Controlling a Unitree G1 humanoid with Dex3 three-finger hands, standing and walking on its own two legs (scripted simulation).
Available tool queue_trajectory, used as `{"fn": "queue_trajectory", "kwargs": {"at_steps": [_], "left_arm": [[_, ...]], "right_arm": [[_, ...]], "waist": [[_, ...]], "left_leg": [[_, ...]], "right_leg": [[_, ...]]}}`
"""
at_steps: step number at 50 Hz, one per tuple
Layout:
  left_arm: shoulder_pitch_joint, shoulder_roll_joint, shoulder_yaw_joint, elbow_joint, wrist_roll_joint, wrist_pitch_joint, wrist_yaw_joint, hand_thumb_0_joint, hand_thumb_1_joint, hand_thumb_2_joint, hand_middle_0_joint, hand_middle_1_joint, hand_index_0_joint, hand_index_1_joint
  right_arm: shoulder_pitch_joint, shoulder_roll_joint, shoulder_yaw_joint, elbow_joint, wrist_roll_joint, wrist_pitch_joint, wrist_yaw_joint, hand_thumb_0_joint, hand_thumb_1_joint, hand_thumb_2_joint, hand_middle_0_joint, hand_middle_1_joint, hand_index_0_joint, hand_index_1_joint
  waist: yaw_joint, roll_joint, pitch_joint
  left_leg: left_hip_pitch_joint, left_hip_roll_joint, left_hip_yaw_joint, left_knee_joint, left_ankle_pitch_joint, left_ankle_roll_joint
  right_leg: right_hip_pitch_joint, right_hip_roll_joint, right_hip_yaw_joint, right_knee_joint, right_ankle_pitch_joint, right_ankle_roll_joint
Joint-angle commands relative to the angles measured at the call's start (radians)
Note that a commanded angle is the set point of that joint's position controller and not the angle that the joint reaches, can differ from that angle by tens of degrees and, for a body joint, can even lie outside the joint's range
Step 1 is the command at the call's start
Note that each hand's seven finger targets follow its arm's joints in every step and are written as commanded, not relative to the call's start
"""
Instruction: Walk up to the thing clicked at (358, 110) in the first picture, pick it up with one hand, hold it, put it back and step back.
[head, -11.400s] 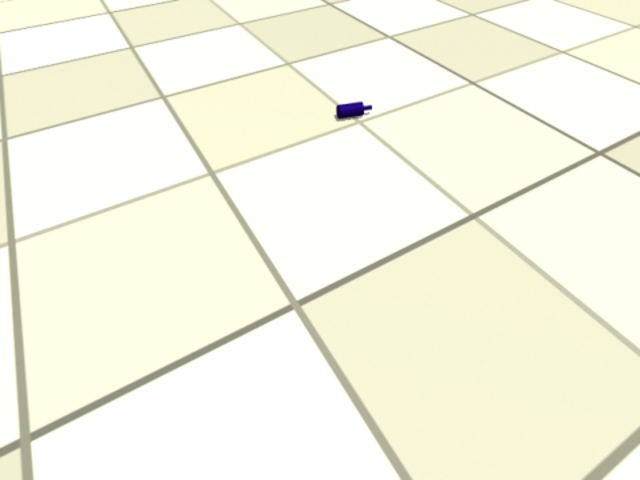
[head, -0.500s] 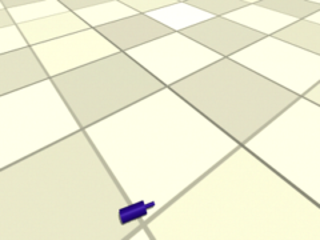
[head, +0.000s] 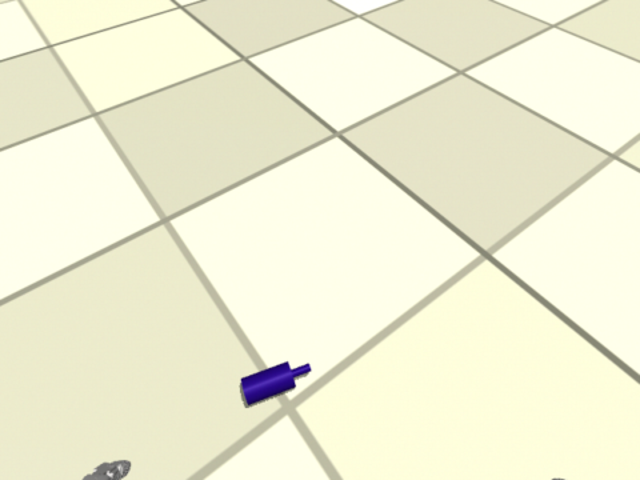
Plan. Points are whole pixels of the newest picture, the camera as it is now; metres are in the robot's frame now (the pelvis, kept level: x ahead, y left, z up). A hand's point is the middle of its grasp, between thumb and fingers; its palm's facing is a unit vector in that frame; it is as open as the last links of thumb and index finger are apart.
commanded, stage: walk up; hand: left
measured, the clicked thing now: (277, 379) +0.45 +0.17 -0.73
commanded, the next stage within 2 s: none
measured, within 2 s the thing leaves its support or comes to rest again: neither
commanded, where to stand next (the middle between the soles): +0.02 +0.00 m, yaw -1 degrees
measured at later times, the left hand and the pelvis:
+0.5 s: hand out of the picture +0.01 +0.31 -0.17, palm faces -0.07 -0.93 -0.36, open 7.4 cm; pelvis -0.11 +0.04 -0.01, yaw -2 degrees
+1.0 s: hand out of the picture -0.11 +0.29 -0.16, palm faces +0.02 -0.93 -0.37, open 7.4 cm; pelvis -0.25 +0.02 -0.02, yaw +1 degrees
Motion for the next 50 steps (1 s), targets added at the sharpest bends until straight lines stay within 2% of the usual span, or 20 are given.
{"fn": "queue_trajectory", "kwargs": {"at_steps": [1, 2, 4, 8, 10, 11, 12, 13, 16, 23, 30, 32, 33, 35, 37, 44, 47, 48, 49, 50], "left_arm": [[-0.019, 0.279, 0.065, -0.106, 0.008, 0.0, 0.019, 0.0, 0.9, 0.9, -0.2, -0.3, -0.2, -0.3], [-0.048, 0.296, 0.071, -0.131, 0.023, 0.0, 0.021, 0.0, 0.9, 0.9, -0.2, -0.3, -0.2, -0.3], [-0.096, 0.288, 0.072, -0.171, 0.036, -0.003, 0.025, 0.0, 0.9, 0.9, -0.2, -0.3, -0.2, -0.3], [-0.097, 0.257, 0.062, -0.214, 0.039, 0.007, 0.03, 0.0, 0.9, 0.9, -0.2, -0.3, -0.2, -0.3], [-0.059, 0.228, 0.055, -0.23, 0.02, 0.029, 0.021, 0.0, 0.9, 0.9, -0.2, -0.3, -0.2, -0.3], [-0.024, 0.167, 0.046, -0.245, 0.01, 0.036, 0.022, 0.0, 0.9, 0.9, -0.2, -0.3, -0.2, -0.3], [-0.038, 0.183, 0.055, -0.253, 0.018, 0.037, 0.031, 0.0, 0.9, 0.9, -0.2, -0.3, -0.2, -0.3], [-0.076, 0.204, 0.063, -0.245, 0.031, 0.039, 0.039, 0.0, 0.9, 0.9, -0.2, -0.3, -0.2, -0.3], [0.024, 0.2, 0.067, -0.208, 0.008, 0.037, 0.037, 0.0, 0.9, 0.9, -0.2, -0.3, -0.2, -0.3], [-0.002, 0.18, 0.077, -0.273, 0.026, 0.031, 0.021, 0.0, 0.9, 0.9, -0.2, -0.3, -0.2, -0.3], [0.185, 0.155, 0.092, -0.211, 0.034, 0.018, 0.002, 0.0, 0.9, 0.9, -0.2, -0.3, -0.2, -0.3], [0.155, 0.291, 0.125, -0.239, 0.048, 0.006, 0.0, 0.0, 0.9, 0.9, -0.2, -0.3, -0.2, -0.3], [0.103, 0.36, 0.129, -0.268, 0.042, 0.007, 0.001, 0.0, 0.9, 0.9, -0.2, -0.3, -0.2, -0.3], [0.014, 0.265, 0.107, -0.309, 0.027, 0.003, 0.009, 0.0, 0.9, 0.9, -0.2, -0.3, -0.2, -0.3], [-0.021, 0.225, 0.098, -0.325, 0.039, 0.006, 0.017, 0.0, 0.9, 0.9, -0.2, -0.3, -0.2, -0.3], [0.073, 0.221, 0.097, -0.359, 0.043, 0.013, 0.029, 0.0, 0.9, 0.9, -0.2, -0.3, -0.2, -0.3], [0.056, 0.216, 0.079, -0.362, 0.025, 0.029, 0.015, 0.0, 0.9, 0.9, -0.2, -0.3, -0.2, -0.3], [0.096, 0.173, 0.068, -0.364, 0.022, 0.032, 0.011, 0.0, 0.9, 0.9, -0.2, -0.3, -0.2, -0.3], [0.036, 0.18, 0.076, -0.375, 0.014, 0.027, 0.017, 0.0, 0.9, 0.9, -0.2, -0.3, -0.2, -0.3], [-0.031, 0.225, 0.099, -0.366, 0.038, 0.031, 0.025, 0.0, 0.9, 0.9, -0.2, -0.3, -0.2, -0.3]], "right_arm": [[0.039, -0.19, -0.052, -0.086, 0.0, 0.01, -0.012, 0.0, -0.9, -0.9, 0.2, 0.3, 0.2, 0.3], [0.06, -0.187, -0.059, -0.098, -0.008, 0.021, -0.01, 0.0, -0.9, -0.9, 0.2, 0.3, 0.2, 0.3], [0.115, -0.192, -0.064, -0.116, -0.003, 0.03, -0.004, 0.0, -0.9, -0.9, 0.2, 0.3, 0.2, 0.3], [0.197, -0.208, -0.074, -0.111, -0.021, 0.006, -0.011, 0.0, -0.9, -0.9, 0.2, 0.3, 0.2, 0.3], [0.21, -0.212, -0.083, -0.111, -0.043, -0.01, -0.018, 0.0, -0.9, -0.9, 0.2, 0.3, 0.2, 0.3], [0.184, -0.302, -0.106, -0.131, -0.067, -0.016, -0.021, 0.0, -0.9, -0.9, 0.2, 0.3, 0.2, 0.3], [0.121, -0.396, -0.119, -0.167, -0.053, -0.018, -0.015, 0.0, -0.9, -0.9, 0.2, 0.3, 0.2, 0.3], [0.119, -0.402, -0.124, -0.182, -0.049, -0.023, -0.019, 0.0, -0.9, -0.9, 0.2, 0.3, 0.2, 0.3], [0.015, -0.282, -0.089, -0.207, -0.054, -0.03, -0.042, 0.0, -0.9, -0.9, 0.2, 0.3, 0.2, 0.3], [0.171, -0.265, -0.092, -0.22, -0.032, -0.031, -0.063, 0.0, -0.9, -0.9, 0.2, 0.3, 0.2, 0.3], [0.052, -0.286, -0.084, -0.282, -0.027, -0.009, -0.046, 0.0, -0.9, -0.9, 0.2, 0.3, 0.2, 0.3], [0.07, -0.202, -0.061, -0.3, -0.009, -0.009, -0.043, 0.0, -0.9, -0.9, 0.2, 0.3, 0.2, 0.3], [0.03, -0.203, -0.068, -0.301, -0.009, -0.004, -0.063, 0.0, -0.9, -0.9, 0.2, 0.3, 0.2, 0.3], [0.106, -0.231, -0.069, -0.261, -0.004, -0.002, -0.061, 0.0, -0.9, -0.9, 0.2, 0.3, 0.2, 0.3], [0.145, -0.212, -0.058, -0.249, 0.0, -0.014, -0.06, 0.0, -0.9, -0.9, 0.2, 0.3, 0.2, 0.3], [0.169, -0.193, -0.058, -0.272, -0.028, -0.036, -0.051, 0.0, -0.9, -0.9, 0.2, 0.3, 0.2, 0.3], [0.237, -0.203, -0.071, -0.232, -0.043, -0.044, -0.045, 0.0, -0.9, -0.9, 0.2, 0.3, 0.2, 0.3], [0.212, -0.261, -0.087, -0.243, -0.058, -0.049, -0.045, 0.0, -0.9, -0.9, 0.2, 0.3, 0.2, 0.3], [0.14, -0.39, -0.105, -0.269, -0.05, -0.046, -0.032, 0.0, -0.9, -0.9, 0.2, 0.3, 0.2, 0.3], [0.145, -0.395, -0.117, -0.274, -0.053, -0.052, -0.036, 0.0, -0.9, -0.9, 0.2, 0.3, 0.2, 0.3]], "waist": [[0.001, -0.141, -0.204], [-0.002, -0.213, -0.174], [-0.034, -0.185, -0.154], [-0.039, -0.159, -0.212], [-0.042, -0.024, -0.193], [-0.015, 0.185, -0.182], [-0.028, 0.245, -0.18], [-0.062, 0.22, -0.174], [0.031, 0.131, -0.142], [-0.058, 0.131, -0.188], [0.029, 0.171, -0.249], [0.018, -0.131, -0.19], [0.053, -0.29, -0.161], [-0.006, -0.116, -0.101], [-0.023, -0.151, -0.123], [0.027, -0.186, -0.211], [-0.02, -0.109, -0.222], [0.001, 0.039, -0.215], [-0.022, 0.258, -0.187], [-0.064, 0.187, -0.152]], "left_leg": [[0.034, -0.056, -0.008, 0.297, 0.005, 0.049], [-0.025, -0.085, -0.032, 0.45, -0.296, 0.049], [-0.025, -0.044, -0.15, 0.568, -0.358, 0.064], [-0.056, -0.032, -0.073, 0.232, -0.215, 0.041], [-0.002, -0.006, -0.092, -0.091, 0.092, 0.04], [0.059, 0.182, -0.371, -0.144, 0.331, 0.094], [-0.011, 0.32, -0.506, -0.15, 0.471, 0.237], [-0.085, 0.375, -0.593, -0.179, 0.427, 0.307], [0.071, 0.229, -0.31, -0.038, 0.556, 0.226], [0.274, 0.24, -0.294, 0.038, 0.666, 0.247], [0.015, 0.201, -0.221, 0.124, 0.38, 0.174], [-0.284, -0.044, -0.122, 0.338, -0.031, 0.038], [-0.259, -0.123, -0.108, 0.598, -0.422, 0.019], [-0.241, -0.118, -0.226, 0.753, -0.35, 0.014], [-0.254, -0.13, -0.168, 0.737, -0.282, 0.008], [-0.202, -0.053, -0.067, 0.257, -0.274, 0.004], [0.021, -0.054, -0.037, -0.104, 0.043, 0.033], [0.113, 0.11, -0.3, -0.149, 0.039, 0.093], [-0.033, 0.365, -0.582, -0.189, 0.163, 0.268], [-0.135, 0.415, -0.669, -0.2, 0.194, 0.339]], "right_leg": [[-0.034, -0.282, 0.268, -0.113, 0.398, -0.218], [-0.073, -0.358, 0.339, -0.15, 0.384, -0.279], [-0.153, -0.352, 0.293, -0.11, 0.339, -0.281], [-0.012, -0.258, 0.224, 0.053, 0.347, -0.183], [-0.033, -0.143, 0.148, 0.22, 0.211, -0.107], [-0.19, 0.011, 0.087, 0.394, -0.033, -0.05], [-0.235, 0.12, 0.136, 0.531, -0.413, -0.018], [-0.214, 0.135, 0.236, 0.674, -0.463, -0.01], [-0.327, 0.125, 0.251, 0.778, -0.315, -0.012], [-0.297, 0.09, 0.172, 0.51, -0.305, 0.037], [0.09, 0.033, 0.038, -0.056, -0.023, -0.026], [0.16, -0.193, 0.388, -0.083, 0.183, -0.144], [-0.035, -0.377, 0.555, -0.145, 0.295, -0.318], [-0.1, -0.29, 0.396, -0.104, 0.346, -0.271], [-0.031, -0.2, 0.247, -0.029, 0.434, -0.22], [0.193, -0.229, 0.255, 0.078, 0.493, -0.217], [0.024, -0.173, 0.217, 0.184, 0.266, -0.135], [-0.16, -0.085, 0.181, 0.285, 0.036, -0.075], [-0.221, 0.085, 0.058, 0.479, -0.387, -0.015], [-0.182, 0.082, 0.201, 0.671, -0.441, -0.011]]}}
